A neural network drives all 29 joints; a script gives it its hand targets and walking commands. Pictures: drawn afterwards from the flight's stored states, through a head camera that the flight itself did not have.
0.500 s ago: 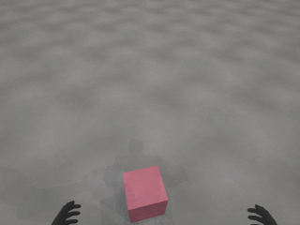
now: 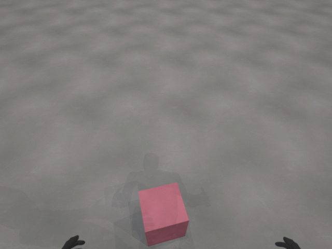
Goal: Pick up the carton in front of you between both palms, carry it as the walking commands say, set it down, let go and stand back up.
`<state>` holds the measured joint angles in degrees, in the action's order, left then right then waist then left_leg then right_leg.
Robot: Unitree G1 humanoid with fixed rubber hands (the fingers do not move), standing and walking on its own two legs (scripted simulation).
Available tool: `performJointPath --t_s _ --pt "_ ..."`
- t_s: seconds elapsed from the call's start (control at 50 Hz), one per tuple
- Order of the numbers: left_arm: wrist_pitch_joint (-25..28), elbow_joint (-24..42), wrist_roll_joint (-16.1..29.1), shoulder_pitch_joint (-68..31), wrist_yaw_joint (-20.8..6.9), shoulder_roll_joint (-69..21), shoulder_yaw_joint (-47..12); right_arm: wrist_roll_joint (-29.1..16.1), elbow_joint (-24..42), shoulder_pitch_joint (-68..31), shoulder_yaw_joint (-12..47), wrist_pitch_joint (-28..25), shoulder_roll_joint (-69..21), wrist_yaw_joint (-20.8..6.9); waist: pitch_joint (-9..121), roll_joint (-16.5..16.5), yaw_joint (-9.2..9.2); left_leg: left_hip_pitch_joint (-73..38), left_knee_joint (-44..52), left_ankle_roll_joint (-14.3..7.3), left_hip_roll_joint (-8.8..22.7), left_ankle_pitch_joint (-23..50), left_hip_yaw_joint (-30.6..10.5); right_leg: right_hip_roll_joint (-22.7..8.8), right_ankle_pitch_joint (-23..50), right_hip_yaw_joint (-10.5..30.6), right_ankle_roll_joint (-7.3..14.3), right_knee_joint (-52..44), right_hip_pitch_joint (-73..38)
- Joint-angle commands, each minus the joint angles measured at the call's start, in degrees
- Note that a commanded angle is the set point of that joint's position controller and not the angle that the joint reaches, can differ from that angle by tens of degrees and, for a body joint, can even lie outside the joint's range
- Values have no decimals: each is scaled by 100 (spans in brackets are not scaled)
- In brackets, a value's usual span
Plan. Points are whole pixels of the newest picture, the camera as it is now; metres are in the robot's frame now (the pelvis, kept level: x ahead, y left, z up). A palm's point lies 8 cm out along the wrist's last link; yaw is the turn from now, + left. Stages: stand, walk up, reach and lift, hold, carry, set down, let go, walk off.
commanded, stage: stand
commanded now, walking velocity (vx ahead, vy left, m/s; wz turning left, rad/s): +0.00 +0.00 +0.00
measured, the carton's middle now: (162, 214) +0.45 +0.05 -0.65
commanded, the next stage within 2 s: none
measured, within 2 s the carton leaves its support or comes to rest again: neither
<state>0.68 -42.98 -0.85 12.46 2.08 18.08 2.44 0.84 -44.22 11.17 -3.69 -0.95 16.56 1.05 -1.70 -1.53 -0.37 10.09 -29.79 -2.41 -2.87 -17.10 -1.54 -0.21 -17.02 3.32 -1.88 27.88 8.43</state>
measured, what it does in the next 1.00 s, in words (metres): stands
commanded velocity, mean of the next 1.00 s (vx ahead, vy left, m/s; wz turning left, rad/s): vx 0.00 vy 0.00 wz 0.00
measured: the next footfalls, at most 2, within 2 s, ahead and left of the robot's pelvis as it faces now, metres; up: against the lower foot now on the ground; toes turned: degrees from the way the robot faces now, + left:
none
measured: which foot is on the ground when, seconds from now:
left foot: down 0.00-1.00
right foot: down 0.00-1.00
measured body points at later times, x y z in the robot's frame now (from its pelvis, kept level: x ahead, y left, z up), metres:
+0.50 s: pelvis -0.02 -0.01 +0.00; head -0.03 +0.01 +0.45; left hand +0.08 +0.29 -0.11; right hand +0.09 -0.30 -0.10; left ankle -0.01 +0.09 -0.74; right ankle -0.02 -0.14 -0.74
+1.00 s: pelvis -0.03 -0.01 +0.01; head -0.03 -0.01 +0.46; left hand +0.07 +0.29 -0.11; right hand +0.07 -0.32 -0.10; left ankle -0.01 +0.09 -0.74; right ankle -0.02 -0.14 -0.74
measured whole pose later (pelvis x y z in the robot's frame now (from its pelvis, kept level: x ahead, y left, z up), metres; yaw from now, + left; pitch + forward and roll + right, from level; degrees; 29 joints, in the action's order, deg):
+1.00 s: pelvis -0.03 -0.01 +0.01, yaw +0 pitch -4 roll +0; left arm 1.6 -53.7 -0.2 11.1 1.6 20.0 1.3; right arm 0.0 -55.1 9.1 -2.2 -1.4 19.2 1.0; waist -2.6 -0.9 -0.3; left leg 8.3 -22.9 -1.1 -1.9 -11.0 -2.0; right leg 0.4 -11.5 3.1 -0.9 22.1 7.2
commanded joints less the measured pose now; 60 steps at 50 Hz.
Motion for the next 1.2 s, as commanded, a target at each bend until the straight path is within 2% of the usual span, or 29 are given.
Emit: performJointPath --t_s 0.0,0.48,1.18 --pt "83 292 5 -86 23 725 162 -8 304 -159 -204 -78 891 23 167 197 1 57 597 118 685 1506 -637 -340 1178 248 164 -286 -15" --pt "135 -325 41 -112 -12 929 91 -56 -315 -310 -93 -99 1050 8 -20 171 2 110 1026 117 760 670 -719 -458 801 422 194 -706 -9" --pt "152 -940 79 -299 -30 1078 48 -99 -924 -381 -5 -106 1210 29 -1 154 11 -92 1247 134 853 778 -703 -555 845 484 250 -1024 -41"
